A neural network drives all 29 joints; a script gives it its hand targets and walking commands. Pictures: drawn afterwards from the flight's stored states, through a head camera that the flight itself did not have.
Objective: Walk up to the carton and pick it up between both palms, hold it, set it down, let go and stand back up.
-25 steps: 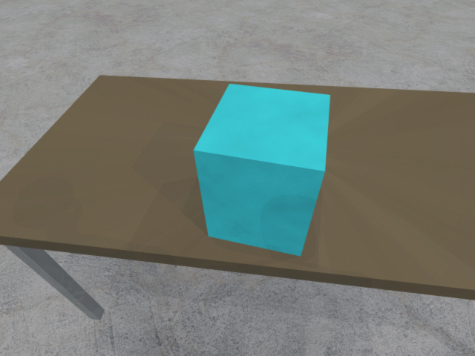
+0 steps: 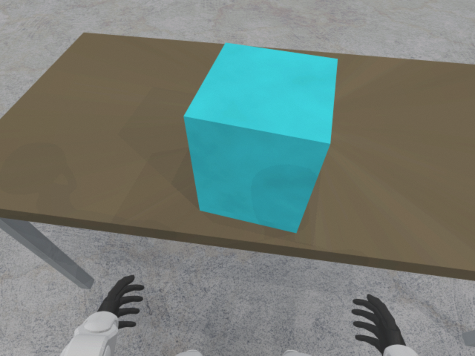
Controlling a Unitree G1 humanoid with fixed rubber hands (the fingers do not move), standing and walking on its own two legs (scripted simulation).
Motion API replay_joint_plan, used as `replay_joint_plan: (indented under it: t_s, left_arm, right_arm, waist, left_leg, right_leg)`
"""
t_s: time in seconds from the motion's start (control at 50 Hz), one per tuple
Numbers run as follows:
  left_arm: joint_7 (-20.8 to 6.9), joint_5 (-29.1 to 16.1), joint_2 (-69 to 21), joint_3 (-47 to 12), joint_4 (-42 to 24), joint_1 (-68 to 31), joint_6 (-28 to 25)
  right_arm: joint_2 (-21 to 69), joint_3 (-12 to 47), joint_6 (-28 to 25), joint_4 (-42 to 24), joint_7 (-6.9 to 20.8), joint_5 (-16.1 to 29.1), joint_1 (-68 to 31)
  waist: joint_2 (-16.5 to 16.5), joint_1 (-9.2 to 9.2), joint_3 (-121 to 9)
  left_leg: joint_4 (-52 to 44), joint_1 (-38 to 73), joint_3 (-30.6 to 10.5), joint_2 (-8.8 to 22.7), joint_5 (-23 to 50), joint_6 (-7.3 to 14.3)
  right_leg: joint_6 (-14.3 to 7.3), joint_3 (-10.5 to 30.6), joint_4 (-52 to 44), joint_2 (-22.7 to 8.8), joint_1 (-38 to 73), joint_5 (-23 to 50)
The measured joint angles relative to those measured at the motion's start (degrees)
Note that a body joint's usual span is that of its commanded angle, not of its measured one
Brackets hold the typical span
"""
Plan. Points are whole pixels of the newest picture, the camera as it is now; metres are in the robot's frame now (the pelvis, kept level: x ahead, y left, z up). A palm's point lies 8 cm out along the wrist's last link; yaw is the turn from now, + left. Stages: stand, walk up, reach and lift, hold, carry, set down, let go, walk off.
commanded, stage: reach and lift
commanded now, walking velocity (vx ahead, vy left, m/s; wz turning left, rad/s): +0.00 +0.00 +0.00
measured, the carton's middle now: (262, 141) +0.49 -0.01 +0.07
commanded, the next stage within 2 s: none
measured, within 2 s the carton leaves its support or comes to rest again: neither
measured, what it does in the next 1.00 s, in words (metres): shifts its weight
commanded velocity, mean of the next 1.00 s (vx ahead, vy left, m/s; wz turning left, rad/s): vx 0.00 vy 0.00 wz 0.00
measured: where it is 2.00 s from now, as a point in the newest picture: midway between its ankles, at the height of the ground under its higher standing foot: outside the picture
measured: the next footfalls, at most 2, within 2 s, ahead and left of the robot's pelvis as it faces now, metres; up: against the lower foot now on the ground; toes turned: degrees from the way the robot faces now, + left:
none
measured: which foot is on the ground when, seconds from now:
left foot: down 0.00-1.00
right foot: down 0.00-1.00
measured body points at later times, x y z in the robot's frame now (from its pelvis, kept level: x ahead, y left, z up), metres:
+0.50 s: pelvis +0.04 +0.02 +0.03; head +0.04 +0.02 +0.48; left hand +0.21 +0.27 -0.03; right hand +0.19 -0.17 -0.04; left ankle +0.03 +0.14 -0.71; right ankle +0.05 -0.11 -0.71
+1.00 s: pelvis +0.05 +0.03 +0.04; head +0.04 +0.04 +0.49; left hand +0.22 +0.25 +0.01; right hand +0.20 -0.17 +0.00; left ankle +0.03 +0.14 -0.71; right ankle +0.05 -0.11 -0.71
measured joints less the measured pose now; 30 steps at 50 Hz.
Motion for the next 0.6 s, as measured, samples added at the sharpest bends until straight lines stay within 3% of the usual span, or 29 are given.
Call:
replay_joint_plan:
  t_s: [0.1, 0.22, 0.32, 0.44, 0.6]
  left_arm:
    - [-1.23, 1.65, -2.38, 0.37, -3.21, 8.34, 1.06]
    - [-1.21, -0.18, -0.43, -0.19, -0.14, 11.64, -0.86]
    - [-0.27, -2.36, 1.71, 0.63, -2.79, 12.03, -5.86]
    - [-1.49, -4.29, 2.31, -0.18, -6.33, 13.11, -11.33]
    - [-2.97, -6.23, -0.16, -2.79, -7.0, 16.53, -13.12]
  right_arm:
    - [0.79, 4.76, 1.5, -4.74, -2.48, 0.87, 8.29]
    - [2.75, 1.57, 3.22, -9.15, -4.01, -2.46, 12.61]
    - [5.34, 0.99, 2.21, -13.38, -3.81, -2.5, 13.03]
    - [8.06, 1.93, -0.41, -15.97, -4.82, -1.52, 14.08]
    - [6.95, 1.45, -1.71, -18.7, -5.53, -1.72, 19.23]
  waist:
    - [-1.97, -0.76, -4.05]
    - [-1.98, 1.55, -1.94]
    - [-0.94, 2.61, -0.56]
    - [0.9, 1.19, -2.51]
    - [1.88, 0.38, -5.09]
  left_leg:
    - [-10.67, 10.01, 0.3, -0.72, 3.22, -0.35]
    - [-14.79, 15.03, 1.32, -0.51, 4.31, -0.18]
    - [-16.22, 14.1, 1.59, -0.48, 5.37, 0.15]
    - [-19.53, 14.86, 1.76, -1.33, 6.67, 0.94]
    - [-21.63, 18.21, 3.35, -1.82, 6.02, 1.95]
  right_leg:
    - [0.05, 0.01, -8.83, -0.23, 9.21, 1.99]
    - [-0.05, 0.87, -12.84, 0.22, 13.77, 3.38]
    - [0.27, 1.1, -15.43, 0.33, 13.3, 5.19]
    - [1.25, 1.19, -19.83, -0.37, 14.67, 7.04]
    - [2.31, 2.68, -23.38, -0.72, 18.1, 7.79]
